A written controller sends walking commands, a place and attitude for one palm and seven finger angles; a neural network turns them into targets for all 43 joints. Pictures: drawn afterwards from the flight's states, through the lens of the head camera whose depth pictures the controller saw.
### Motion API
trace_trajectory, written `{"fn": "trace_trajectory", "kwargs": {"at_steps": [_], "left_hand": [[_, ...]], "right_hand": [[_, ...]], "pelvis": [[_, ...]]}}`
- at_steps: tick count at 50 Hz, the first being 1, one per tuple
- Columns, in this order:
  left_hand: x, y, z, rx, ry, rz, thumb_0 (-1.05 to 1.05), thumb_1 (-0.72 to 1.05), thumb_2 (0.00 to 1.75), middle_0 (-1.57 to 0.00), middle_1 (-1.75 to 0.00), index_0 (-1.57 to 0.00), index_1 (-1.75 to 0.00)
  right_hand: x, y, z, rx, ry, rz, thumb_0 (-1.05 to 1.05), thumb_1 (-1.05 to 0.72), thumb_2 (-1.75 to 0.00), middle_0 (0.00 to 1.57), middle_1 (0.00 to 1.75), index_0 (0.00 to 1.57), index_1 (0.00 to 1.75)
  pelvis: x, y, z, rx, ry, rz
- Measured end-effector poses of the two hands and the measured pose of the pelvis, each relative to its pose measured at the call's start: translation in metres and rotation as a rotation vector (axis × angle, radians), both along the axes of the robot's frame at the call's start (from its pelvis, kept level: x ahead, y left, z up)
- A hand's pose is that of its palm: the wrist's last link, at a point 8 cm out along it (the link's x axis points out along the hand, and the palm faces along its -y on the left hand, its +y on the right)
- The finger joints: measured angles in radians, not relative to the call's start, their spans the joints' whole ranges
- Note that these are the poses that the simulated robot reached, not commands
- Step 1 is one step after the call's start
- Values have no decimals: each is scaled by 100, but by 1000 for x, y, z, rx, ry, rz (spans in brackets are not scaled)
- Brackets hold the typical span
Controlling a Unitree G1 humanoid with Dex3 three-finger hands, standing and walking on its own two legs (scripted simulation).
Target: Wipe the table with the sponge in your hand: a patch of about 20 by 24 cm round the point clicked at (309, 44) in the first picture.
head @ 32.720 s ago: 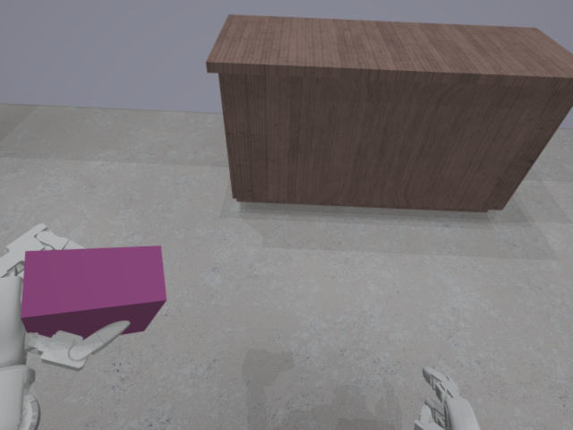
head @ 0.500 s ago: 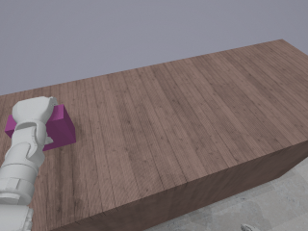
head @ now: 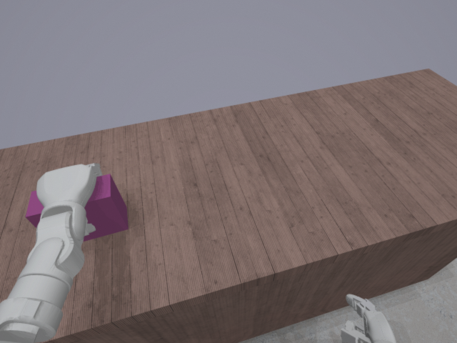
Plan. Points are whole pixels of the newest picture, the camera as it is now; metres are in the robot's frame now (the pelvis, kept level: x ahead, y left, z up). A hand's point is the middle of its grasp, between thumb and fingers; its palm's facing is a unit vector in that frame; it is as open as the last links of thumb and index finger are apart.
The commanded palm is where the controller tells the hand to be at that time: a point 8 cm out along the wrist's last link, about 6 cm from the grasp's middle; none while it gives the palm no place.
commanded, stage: wipe back along the first lane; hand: left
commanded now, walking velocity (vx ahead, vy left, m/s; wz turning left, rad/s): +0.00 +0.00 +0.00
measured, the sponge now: (87, 217) +0.32 +0.32 +0.02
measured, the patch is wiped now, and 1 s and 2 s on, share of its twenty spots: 1.00 1.00 1.00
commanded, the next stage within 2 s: lift the sponge slowly off the table in 0.70 s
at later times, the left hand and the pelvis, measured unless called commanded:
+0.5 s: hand (75, 227) +0.27 +0.30 +0.06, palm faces +0.00 -0.06 -1.00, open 9.6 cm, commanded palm +0.23 +0.29 +0.09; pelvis +0.01 -0.01 +0.00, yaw -1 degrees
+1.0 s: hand (72, 244) +0.24 +0.29 +0.06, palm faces +0.01 -0.08 -1.00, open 9.6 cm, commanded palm +0.21 +0.28 +0.10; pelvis +0.00 +0.00 +0.00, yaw -1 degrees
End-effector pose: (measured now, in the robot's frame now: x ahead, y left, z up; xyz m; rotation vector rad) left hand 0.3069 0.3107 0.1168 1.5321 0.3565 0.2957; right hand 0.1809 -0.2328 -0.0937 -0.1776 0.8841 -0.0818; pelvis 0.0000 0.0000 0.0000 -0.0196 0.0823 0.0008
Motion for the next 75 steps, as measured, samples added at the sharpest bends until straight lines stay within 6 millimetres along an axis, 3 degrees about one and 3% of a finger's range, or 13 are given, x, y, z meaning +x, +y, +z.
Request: {"fn": "trace_trajectory", "kwargs": {"at_steps": [14,20,36,75], "left_hand": [[-19,-10,0,-15,-11,-1,0,-46,109,-75,-141,-76,-138],[-37,-12,1,-30,-29,-17,0,-46,109,-75,-141,-76,-138],[-75,-17,-1,-46,-50,0,1,-46,109,-74,-141,-76,-138],[-95,-23,11,-90,-21,-12,0,-47,108,-75,-140,-77,-138]], "right_hand": [[4,-14,0,-6,-16,-12,1,-91,-90,20,30,20,30],[8,-16,3,-5,-44,-19,1,-91,-90,20,30,20,30],[27,6,14,9,-113,22,1,-91,-90,20,30,19,30],[25,9,16,-14,-108,68,2,-91,-90,20,30,20,30]], "pelvis": [[6,-7,1,5,-16,-13],[8,-7,1,6,-28,-24],[1,-1,1,5,-57,-20],[-4,-6,6,6,-125,-13]]}}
